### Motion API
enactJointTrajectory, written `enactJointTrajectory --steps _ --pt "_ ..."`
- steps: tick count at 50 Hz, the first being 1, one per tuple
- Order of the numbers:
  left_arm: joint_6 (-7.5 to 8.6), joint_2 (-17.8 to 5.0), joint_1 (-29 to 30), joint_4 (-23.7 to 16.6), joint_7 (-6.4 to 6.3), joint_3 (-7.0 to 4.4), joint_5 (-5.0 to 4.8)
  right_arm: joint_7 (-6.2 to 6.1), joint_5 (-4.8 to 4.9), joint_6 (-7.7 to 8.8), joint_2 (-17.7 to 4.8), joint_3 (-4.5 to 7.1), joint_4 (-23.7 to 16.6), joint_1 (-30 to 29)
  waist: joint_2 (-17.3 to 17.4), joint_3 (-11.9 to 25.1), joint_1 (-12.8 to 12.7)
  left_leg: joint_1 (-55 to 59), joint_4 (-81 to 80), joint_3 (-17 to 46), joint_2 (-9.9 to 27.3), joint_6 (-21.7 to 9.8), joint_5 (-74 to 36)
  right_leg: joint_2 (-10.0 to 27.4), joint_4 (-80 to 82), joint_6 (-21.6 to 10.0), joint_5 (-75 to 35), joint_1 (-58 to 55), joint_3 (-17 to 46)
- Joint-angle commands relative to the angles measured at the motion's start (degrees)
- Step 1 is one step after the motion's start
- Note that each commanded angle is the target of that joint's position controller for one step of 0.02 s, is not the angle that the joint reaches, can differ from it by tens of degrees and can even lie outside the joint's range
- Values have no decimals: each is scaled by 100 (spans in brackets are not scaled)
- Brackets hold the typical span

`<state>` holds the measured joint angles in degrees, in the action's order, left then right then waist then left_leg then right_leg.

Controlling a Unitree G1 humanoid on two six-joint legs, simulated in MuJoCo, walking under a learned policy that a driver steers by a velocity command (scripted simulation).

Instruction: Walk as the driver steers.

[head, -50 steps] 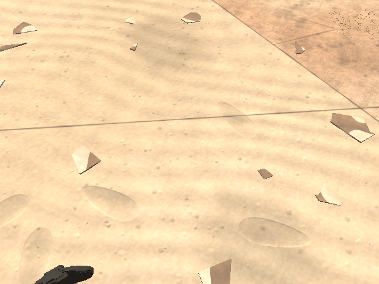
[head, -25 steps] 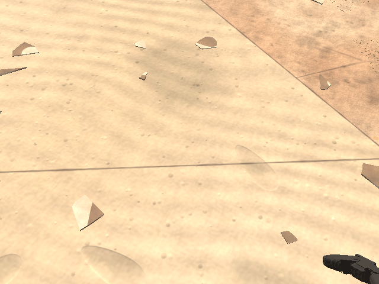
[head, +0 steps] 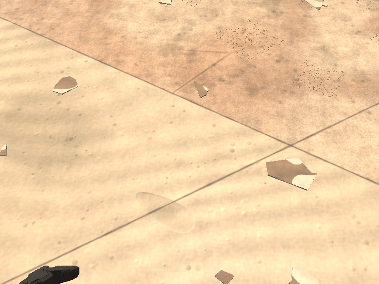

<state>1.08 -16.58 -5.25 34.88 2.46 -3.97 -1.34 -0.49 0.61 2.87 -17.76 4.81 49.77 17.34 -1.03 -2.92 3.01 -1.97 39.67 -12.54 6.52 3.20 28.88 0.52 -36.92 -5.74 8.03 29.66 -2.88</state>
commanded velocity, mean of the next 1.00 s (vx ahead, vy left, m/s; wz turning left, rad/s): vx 0.27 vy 0.00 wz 0.11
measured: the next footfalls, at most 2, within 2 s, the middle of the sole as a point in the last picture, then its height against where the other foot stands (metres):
left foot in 0.48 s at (167, 281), level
right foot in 0.94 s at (232, 271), level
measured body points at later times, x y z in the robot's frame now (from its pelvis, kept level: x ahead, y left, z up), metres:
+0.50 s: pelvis +0.28 +0.01 +0.01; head +0.31 +0.01 +0.46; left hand +0.37 +0.30 -0.11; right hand +0.45 -0.25 -0.08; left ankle +0.42 +0.09 -0.72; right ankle +0.11 -0.08 -0.70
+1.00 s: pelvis +0.38 -0.02 +0.02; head +0.41 -0.03 +0.47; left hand +0.48 +0.28 -0.07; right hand +0.59 -0.27 -0.08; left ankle +0.40 +0.09 -0.69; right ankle +0.44 -0.14 -0.72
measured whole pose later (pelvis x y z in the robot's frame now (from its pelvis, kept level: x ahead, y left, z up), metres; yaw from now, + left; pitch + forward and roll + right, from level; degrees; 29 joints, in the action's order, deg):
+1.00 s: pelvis +0.38 -0.02 +0.02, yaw +12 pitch +2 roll +0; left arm 1.3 -16.0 -10.7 38.7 -1.6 -3.3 1.7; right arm -1.1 0.9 -2.5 -18.6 4.5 38.3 9.2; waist 2.4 -0.7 0.9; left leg -25.9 42.8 10.8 -8.0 -0.6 23.7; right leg -1.2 -29.8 0.5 12.0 19.3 3.8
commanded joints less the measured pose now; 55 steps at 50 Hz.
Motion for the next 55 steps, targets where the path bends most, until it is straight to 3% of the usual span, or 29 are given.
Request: enactJointTrajectory --steps 1,2,4,6,9,13,16,18,21,23,24,25,26,27,28,29,31,35,38,40,43,46,47,48,49,50,51,53,55 --pt "109 -1521 -2036 -91 -80 -476 -3 90 3 414 -515 -52 -846 -284 -903 2367 -971 -4347 4078 1729 -684 -194 560 1908 2025 -1809 1637 -5153 5058" --pt "199 -1185 -1868 -2 -52 -369 47 129 207 507 -770 17 -1004 -776 -590 1547 -994 -4811 3998 1716 -440 -326 -31 1775 2092 -1513 1222 -4675 4249" --pt "232 -850 -1150 -87 -76 -255 53 57 -27 555 -696 4 -908 -766 -49 825 -500 -4157 3006 1721 -17 -371 -845 1291 2054 -1147 71 -3088 2984" --pt "243 -719 -818 -231 -122 -193 143 68 -90 418 -709 50 -875 -587 -180 695 -208 -3507 2536 1744 81 -285 -1167 1060 2284 -1107 -685 -2261 2545" --pt "283 -846 -941 -129 -226 -224 98 56 -162 286 -458 -16 -922 -757 -88 535 -179 -3425 1728 1580 -32 -31 -1705 882 2434 -1131 -1325 -1792 1990" --pt "298 -788 -1237 125 -298 -185 83 144 -96 294 -178 -166 -987 -1403 -303 343 -530 -3124 3 1426 -164 18 -3384 611 2500 -753 -1021 -1754 1288" --pt "335 -870 -1525 346 -267 -188 80 219 10 317 -232 -188 -1106 -1836 -349 120 -769 -3124 -519 1387 -215 -142 -3825 852 2576 -697 -543 -2050 1313" --pt "304 -839 -1582 484 -273 -174 113 280 -23 350 -299 -175 -1188 -1980 -293 -33 -803 -3327 -822 1366 -281 -329 -3629 979 2291 -609 -1335 -2506 1224" --pt "224 -882 -1478 585 -326 -182 152 390 -54 391 -383 -128 -1168 -1685 -385 224 -629 -2959 -1000 1274 -500 -603 -3088 1077 1644 -373 -2720 -2961 1032" --pt "166 -916 -1173 513 -383 -181 130 389 -95 395 -657 25 -932 -777 -352 749 -107 -1802 -1300 1034 -862 -808 -3235 754 452 -85 -3949 -2977 715" --pt "158 -829 -1213 387 -428 -137 209 349 -126 390 -1021 131 -889 -266 49 1275 76 -676 -1159 1643 -374 -1059 -4960 405 -800 212 -3051 -2402 457" --pt "214 -461 -1859 243 -419 -19 312 315 -215 344 -1450 180 -998 -35 1288 2021 -234 1265 -900 3685 1062 -2075 -6774 -402 -3120 725 497 -485 239" --pt "251 -502 -2111 312 -361 38 283 313 -121 276 -1110 102 -983 109 1491 2767 -152 2018 -1318 4976 1530 -2620 -6766 -702 -4016 877 2991 365 841" --pt "228 -846 -1775 290 -315 -37 122 294 -26 191 -931 80 -1108 -161 894 2428 -41 1579 -1440 4514 1285 -2384 -5452 -332 -4318 851 2728 659 1139" --pt "170 -874 -1279 184 -331 -45 73 259 12 106 -787 45 -1193 -473 474 1765 -38 833 -1602 3987 1005 -2124 -4567 -136 -4139 836 2384 863 972" --pt "97 -864 -977 130 -379 -62 120 227 8 31 -707 6 -1241 -682 148 1196 -115 -47 -1836 3649 807 -1970 -4156 12 -3778 842 2146 852 872" --pt "-54 -764 -1014 64 -455 -83 179 180 -67 -57 -734 20 -1305 -895 422 824 -407 -1197 -2176 3404 439 -1791 -3553 117 -2983 843 1837 244 821" --pt "-69 -536 -1125 141 -551 -30 230 50 -79 -153 -919 127 -1342 -907 698 1094 -449 -1478 -2140 3169 221 -1804 -3833 -26 -1927 1018 1409 -101 743" --pt "-94 -517 -853 104 -554 -31 205 -51 6 -281 -937 155 -1394 -956 725 1169 -355 -1551 -2146 3322 72 -1620 -2563 -85 -1363 1083 892 -204 845" --pt "-73 -499 -639 41 -528 -32 183 -85 10 -358 -925 162 -1422 -962 843 1029 -273 -1625 -2175 3514 -5 -1544 -1805 -137 -964 1081 810 -279 885" --pt "46 -522 -483 -12 -462 -52 141 -92 -1 -440 -915 176 -1444 -861 1001 953 -171 -1415 -1996 3872 14 -1502 -1854 -232 -295 1007 960 -492 909" --pt "166 -555 -797 91 -390 -115 99 -101 75 -515 -835 155 -1506 -960 1034 923 -421 -1353 -1564 4051 -179 -1261 -2323 -243 1272 798 306 -1330 789" --pt "178 -801 -907 107 -401 -192 154 -109 82 -524 -654 103 -1522 -832 764 1002 -399 -1714 -1153 3841 -437 -998 -1780 326 1627 597 -65 -1959 1124" --pt "118 -1260 -684 -17 -447 -281 285 -86 39 -512 -347 28 -1565 -569 -599 968 -107 -2519 22 2878 -1105 -628 -284 1584 1822 -1 -905 -2397 2302" --pt "79 -1273 -725 30 -415 -309 481 -67 33 -433 -674 129 -1704 -689 -1633 804 -173 -3249 1294 2077 -1473 -343 776 2277 1968 -837 -1826 -2126 3282" --pt "84 -966 -565 -76 -425 -231 414 -51 -21 -411 -1048 256 -1582 -518 -1090 804 -167 -3306 2238 2154 -1129 -146 558 2273 1852 -957 -1955 -2116 3004" --pt "76 -728 -366 -109 -445 -169 328 -55 31 -457 -1082 306 -1429 -424 -712 716 -127 -3331 2614 2087 -1070 -30 218 1877 1716 -702 -1907 -2095 2360" --pt "39 -616 -242 -120 -468 -125 195 -102 34 -594 -777 247 -1332 -380 -554 593 -182 -3484 3066 1986 -1010 174 -232 1476 1582 -480 -1994 -2172 1712" --pt "-15 -653 -375 -39 -473 -128 217 -88 63 -614 -484 148 -1455 -594 -681 558 -282 -3350 2710 1747 -1014 265 -417 1253 1619 -533 -2217 -2184 1305"
Velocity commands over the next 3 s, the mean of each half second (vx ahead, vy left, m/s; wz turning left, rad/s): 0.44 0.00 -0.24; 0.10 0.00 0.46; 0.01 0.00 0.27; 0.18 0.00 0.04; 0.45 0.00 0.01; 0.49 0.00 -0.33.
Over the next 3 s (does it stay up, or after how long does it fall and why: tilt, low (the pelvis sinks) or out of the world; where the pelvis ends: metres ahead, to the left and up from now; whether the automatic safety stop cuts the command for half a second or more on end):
stays up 1.00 0.13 0.00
